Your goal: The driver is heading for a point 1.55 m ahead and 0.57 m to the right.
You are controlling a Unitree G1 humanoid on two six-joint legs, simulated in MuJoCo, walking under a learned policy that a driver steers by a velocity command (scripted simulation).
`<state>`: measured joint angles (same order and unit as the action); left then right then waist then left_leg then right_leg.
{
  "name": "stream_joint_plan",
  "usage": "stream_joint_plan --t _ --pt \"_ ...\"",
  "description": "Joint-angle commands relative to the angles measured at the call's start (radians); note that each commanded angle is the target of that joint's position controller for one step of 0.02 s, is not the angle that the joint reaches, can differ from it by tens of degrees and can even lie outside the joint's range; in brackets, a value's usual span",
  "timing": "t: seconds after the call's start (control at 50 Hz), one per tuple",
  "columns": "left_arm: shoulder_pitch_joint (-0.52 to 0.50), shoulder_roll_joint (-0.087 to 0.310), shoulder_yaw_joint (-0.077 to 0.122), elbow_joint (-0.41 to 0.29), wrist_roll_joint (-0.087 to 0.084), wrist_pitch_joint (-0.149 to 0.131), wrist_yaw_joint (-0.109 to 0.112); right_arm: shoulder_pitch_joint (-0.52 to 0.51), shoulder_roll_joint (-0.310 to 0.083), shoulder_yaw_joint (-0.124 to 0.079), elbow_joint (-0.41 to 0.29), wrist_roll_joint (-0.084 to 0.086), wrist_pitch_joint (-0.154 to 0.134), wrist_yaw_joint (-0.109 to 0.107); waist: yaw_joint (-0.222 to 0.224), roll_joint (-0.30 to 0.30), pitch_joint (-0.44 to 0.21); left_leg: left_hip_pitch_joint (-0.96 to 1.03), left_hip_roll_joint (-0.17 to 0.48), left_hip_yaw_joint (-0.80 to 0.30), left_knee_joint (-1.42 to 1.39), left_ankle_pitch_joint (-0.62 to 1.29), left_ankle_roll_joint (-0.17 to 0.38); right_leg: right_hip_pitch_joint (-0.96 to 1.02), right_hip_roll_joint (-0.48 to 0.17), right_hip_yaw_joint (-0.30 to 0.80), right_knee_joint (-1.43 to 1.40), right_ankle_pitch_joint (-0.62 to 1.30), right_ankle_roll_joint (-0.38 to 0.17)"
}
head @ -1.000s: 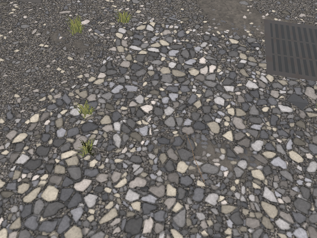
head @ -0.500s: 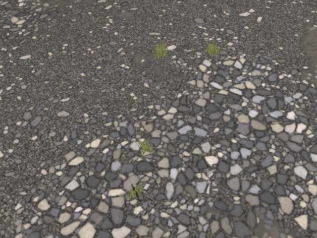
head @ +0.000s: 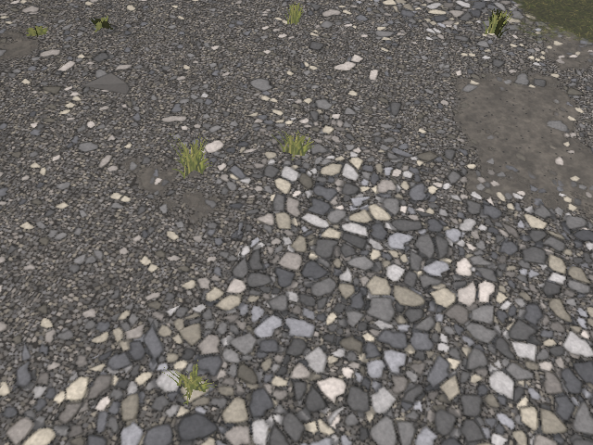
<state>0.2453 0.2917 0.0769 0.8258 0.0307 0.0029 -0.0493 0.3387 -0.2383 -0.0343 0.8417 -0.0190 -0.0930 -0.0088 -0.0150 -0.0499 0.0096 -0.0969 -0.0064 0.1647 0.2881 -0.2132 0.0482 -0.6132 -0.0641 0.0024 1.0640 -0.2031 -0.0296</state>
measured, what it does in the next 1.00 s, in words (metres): walks ahead, turning right: right foot, then left foot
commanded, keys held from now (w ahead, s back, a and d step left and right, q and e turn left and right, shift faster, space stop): w+e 0.84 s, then w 0.16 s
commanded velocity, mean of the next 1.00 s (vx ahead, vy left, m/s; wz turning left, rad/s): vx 0.50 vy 0.00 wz -0.54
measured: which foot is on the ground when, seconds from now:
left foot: down 0.00-0.28, up 0.30-0.76, down 0.78-1.00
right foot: up 0.00-0.24, down 0.26-0.78, up 0.80-1.00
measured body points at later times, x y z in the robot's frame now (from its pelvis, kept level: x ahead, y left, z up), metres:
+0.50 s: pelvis +0.26 -0.08 -0.01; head +0.29 -0.10 +0.44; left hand +0.39 +0.18 -0.13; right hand +0.31 -0.36 -0.12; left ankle +0.35 +0.09 -0.67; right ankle +0.24 -0.12 -0.75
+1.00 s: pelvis +0.53 -0.12 +0.00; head +0.56 -0.12 +0.45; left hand +0.78 +0.05 -0.13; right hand +0.45 -0.40 -0.11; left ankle +0.59 -0.05 -0.75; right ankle +0.45 -0.22 -0.67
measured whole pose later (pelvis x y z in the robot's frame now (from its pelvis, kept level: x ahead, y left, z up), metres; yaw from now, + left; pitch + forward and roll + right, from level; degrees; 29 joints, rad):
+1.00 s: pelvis +0.53 -0.12 +0.00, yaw -34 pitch +1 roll +0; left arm 0.25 0.32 0.06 0.77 0.04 -0.01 -0.04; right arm 0.29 -0.26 -0.04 0.79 -0.02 -0.08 0.01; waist -0.01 -0.05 0.02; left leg -0.19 -0.02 0.08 0.37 -0.19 0.04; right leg -0.50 0.03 0.08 1.08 -0.30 -0.05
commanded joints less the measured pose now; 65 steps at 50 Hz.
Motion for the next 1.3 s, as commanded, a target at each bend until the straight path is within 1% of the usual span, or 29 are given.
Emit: stream_joint_plan --t 0.02,0.12,0.18,0.22,0.24,0.26,0.28,0.3,0.32,0.36,0.38,0.42,0.48,0.56,0.68,0.72,0.76,0.78,0.8,0.82,0.84,0.86,0.9,1.0,1.12,1.2,1.24,1.28,1.3 --pt "-0.055 0.002 -0.006 -0.078 0.003 0.000 -0.015 -0.002 -0.097 -0.024 -0.036 0.001 -0.020 -0.003 0.013 0.130 0.047 0.040 0.264 -0.111 -0.150 0.283 0.104 -0.124 -0.032 0.012 -0.065 0.105 0.016" --pt "-0.218 -0.008 -0.026 -0.142 0.007 -0.005 -0.034 0.040 -0.135 -0.037 -0.002 -0.001 -0.013 -0.007 -0.021 0.127 0.087 0.066 0.270 0.000 -0.138 0.341 0.084 -0.030 -0.012 -0.077 -0.338 0.179 -0.023" --pt "-0.242 0.009 -0.023 -0.162 0.012 -0.006 -0.032 0.068 -0.160 -0.044 0.020 -0.003 0.003 -0.012 -0.020 0.125 0.081 0.155 0.284 0.053 -0.043 0.581 0.063 0.028 0.033 -0.132 -0.415 0.078 -0.075" --pt "-0.166 0.030 -0.012 -0.149 0.014 -0.007 -0.019 0.070 -0.196 -0.052 0.029 -0.005 0.019 -0.016 0.019 0.148 0.017 0.200 0.285 0.083 0.142 0.898 0.053 0.146 0.106 -0.171 -0.434 -0.039 -0.121" --pt "-0.062 0.050 0.001 -0.122 0.015 -0.015 -0.010 0.069 -0.211 -0.055 0.029 -0.004 0.030 -0.016 0.064 0.142 -0.047 0.184 0.280 0.092 0.314 0.938 0.049 0.266 0.148 -0.171 -0.469 -0.070 -0.149" --pt "0.105 0.086 0.022 -0.068 0.023 -0.024 0.005 0.058 -0.210 -0.053 0.018 -0.003 0.036 -0.015 0.141 0.092 -0.143 0.063 0.257 0.108 0.564 0.784 0.021 0.502 0.156 -0.126 -0.544 -0.039 -0.184" --pt "0.190 0.208 0.058 -0.055 0.029 -0.023 0.023 0.081 -0.124 -0.032 -0.038 0.009 0.032 -0.006 0.148 -0.075 -0.252 -0.286 0.175 0.108 0.907 0.260 -0.029 0.808 -0.104 0.255 -0.585 -0.195 -0.276" --pt "0.152 0.281 0.072 -0.082 -0.006 -0.015 0.024 0.034 -0.118 -0.034 -0.099 0.002 0.021 0.007 0.110 -0.163 -0.317 -0.567 -0.018 -0.068 1.154 -0.338 -0.072 0.922 -0.289 0.767 -0.753 -0.092 -0.388" --pt "0.146 0.256 0.069 -0.074 -0.021 -0.006 0.030 -0.080 -0.152 -0.038 -0.123 -0.005 0.014 0.011 0.136 -0.021 -0.218 -0.669 0.042 -0.195 1.165 -0.249 -0.062 0.875 -0.262 0.647 -0.780 -0.007 -0.365" --pt "0.061 0.149 0.039 -0.063 -0.024 -0.014 0.044 -0.065 -0.123 -0.027 -0.106 0.003 -0.001 0.010 0.047 0.063 -0.030 -0.599 0.120 -0.192 0.987 -0.117 -0.051 0.612 -0.178 0.405 -0.789 0.201 -0.287" --pt "0.025 0.120 0.030 -0.066 -0.030 -0.021 0.047 -0.051 -0.124 -0.027 -0.104 -0.016 0.012 0.009 0.010 0.055 -0.008 -0.536 0.133 -0.198 0.928 -0.112 -0.061 0.526 -0.128 0.340 -0.800 0.276 -0.262" --pt "0.009 0.102 0.021 -0.075 -0.032 -0.040 0.043 -0.016 -0.114 -0.025 -0.095 -0.034 0.046 0.016 -0.018 0.039 -0.035 -0.459 0.131 -0.189 0.877 -0.106 -0.081 0.458 -0.083 0.280 -0.817 0.363 -0.259" --pt "0.059 0.132 0.029 -0.062 -0.030 -0.055 0.038 -0.083 -0.094 -0.021 -0.122 -0.030 0.067 0.023 -0.007 0.031 -0.016 -0.497 0.125 -0.170 0.765 -0.028 -0.103 0.425 -0.048 0.259 -0.850 0.320 -0.254" --pt "0.141 0.132 0.030 -0.048 -0.031 -0.054 0.040 -0.253 -0.094 -0.015 -0.175 -0.025 0.066 0.026 0.056 -0.001 0.027 -0.581 0.109 -0.176 0.561 0.123 -0.115 0.483 -0.034 0.289 -0.858 0.258 -0.223" --pt "0.221 0.152 0.034 -0.040 -0.018 -0.051 0.053 -0.404 -0.102 -0.003 -0.234 -0.011 0.045 0.035 0.109 -0.015 0.027 -0.545 0.043 -0.180 0.352 0.165 -0.093 0.595 -0.056 0.347 -0.762 0.406 -0.200" --pt "0.187 0.168 0.038 -0.052 -0.014 -0.051 0.060 -0.359 -0.123 -0.008 -0.231 -0.008 0.036 0.032 0.074 -0.028 0.022 -0.429 0.025 -0.194 0.282 0.119 -0.070 0.577 -0.066 0.378 -0.722 0.434 -0.169" --pt "0.129 0.184 0.040 -0.067 -0.014 -0.056 0.056 -0.190 -0.160 -0.025 -0.182 -0.006 0.025 0.016 -0.011 -0.020 -0.036 -0.163 -0.023 -0.173 0.216 0.052 -0.037 0.504 -0.029 0.373 -0.581 0.550 -0.126" --pt "0.120 0.164 0.033 -0.067 -0.023 -0.064 0.046 -0.059 -0.196 -0.039 -0.153 -0.017 0.011 0.003 -0.079 0.044 -0.114 0.038 0.032 -0.217 0.160 0.052 -0.005 0.434 0.042 0.317 -0.380 0.508 -0.099" --pt "0.138 0.076 0.008 -0.098 -0.029 -0.073 0.042 0.107 -0.273 -0.054 -0.151 -0.038 0.008 -0.016 -0.128 0.167 -0.280 0.263 0.292 -0.476 0.124 -0.192 0.042 0.316 0.108 0.219 -0.086 0.182 -0.078" --pt "0.253 0.038 0.000 -0.130 -0.046 -0.067 0.042 0.049 -0.343 -0.071 -0.154 -0.040 0.022 -0.015 -0.026 0.409 -0.317 0.375 0.471 -0.949 -0.031 -0.269 0.146 0.029 0.235 0.127 0.105 -0.379 -0.054" --pt "0.218 0.118 0.007 -0.084 -0.012 -0.046 0.052 -0.024 -0.237 -0.056 -0.167 -0.024 0.033 -0.010 -0.010 0.195 -0.172 0.242 0.437 -0.901 -0.031 -0.387 0.143 -0.044 0.126 0.133 0.186 -0.291 -0.062" --pt "0.151 0.120 0.010 -0.084 -0.005 -0.043 0.040 -0.074 -0.156 -0.035 -0.171 -0.015 0.033 -0.004 -0.011 0.098 -0.068 0.117 0.378 -0.734 -0.042 -0.317 0.126 -0.021 0.099 0.123 0.159 -0.192 -0.058" --pt "0.112 0.081 0.002 -0.087 0.005 -0.034 0.023 -0.086 -0.114 -0.021 -0.144 -0.015 0.024 0.001 0.009 0.124 -0.002 -0.003 0.283 -0.498 -0.071 -0.051 0.099 0.030 0.056 0.109 0.086 -0.129 -0.040" --pt "0.054 0.054 -0.011 -0.103 0.011 -0.016 0.004 -0.020 -0.130 -0.026 -0.078 0.003 -0.020 0.021 0.024 0.154 0.002 -0.015 0.248 -0.316 -0.117 0.235 0.126 0.000 0.062 0.108 0.005 -0.049 -0.011" --pt "-0.182 0.010 -0.048 -0.168 0.008 -0.030 -0.013 0.038 -0.140 -0.029 -0.019 0.009 -0.010 0.026 -0.017 0.146 0.042 -0.020 0.197 -0.167 -0.148 0.308 0.114 0.037 0.027 -0.013 -0.338 0.129 0.013" --pt "-0.246 0.026 -0.052 -0.185 0.006 -0.037 -0.005 0.108 -0.171 -0.037 0.029 0.007 0.004 0.023 -0.033 0.151 0.052 0.055 0.242 -0.175 -0.101 0.398 0.107 0.105 0.034 -0.065 -0.462 0.082 -0.026" --pt "-0.199 0.041 -0.046 -0.171 0.011 -0.045 0.006 0.107 -0.187 -0.040 0.044 0.006 0.014 0.019 -0.001 0.149 0.031 0.096 0.251 -0.163 -0.003 0.580 0.095 0.195 0.069 -0.085 -0.515 0.017 -0.059" --pt "0.063 0.085 -0.022 -0.077 0.031 -0.064 0.025 0.107 -0.163 -0.029 0.049 0.013 0.022 0.016 0.109 0.086 -0.120 0.002 0.181 -0.094 0.325 0.635 0.058 0.556 0.079 -0.063 -0.597 0.034 -0.109" --pt "0.224 0.178 0.003 -0.056 0.051 -0.068 0.040 0.106 -0.096 -0.008 -0.004 0.025 0.019 0.019 0.164 -0.064 -0.263 -0.247 0.112 -0.047 0.652 0.275 0.022 0.835 -0.193 0.261 -0.635 -0.098 -0.183"
Keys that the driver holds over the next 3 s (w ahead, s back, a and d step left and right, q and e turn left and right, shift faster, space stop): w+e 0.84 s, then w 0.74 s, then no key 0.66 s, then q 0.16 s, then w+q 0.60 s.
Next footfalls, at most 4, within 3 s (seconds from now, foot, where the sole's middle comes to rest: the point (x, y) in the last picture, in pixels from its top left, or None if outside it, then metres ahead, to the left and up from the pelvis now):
0.26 right None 0.28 -0.13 -0.78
0.78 left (320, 392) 0.63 -0.07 -0.78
1.28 right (447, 361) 0.71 -0.39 -0.78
1.78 left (436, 257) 1.03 -0.42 -0.78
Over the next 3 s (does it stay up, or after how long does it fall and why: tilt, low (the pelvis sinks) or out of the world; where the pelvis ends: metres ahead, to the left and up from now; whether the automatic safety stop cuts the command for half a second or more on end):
stays up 1.11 -0.47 -0.01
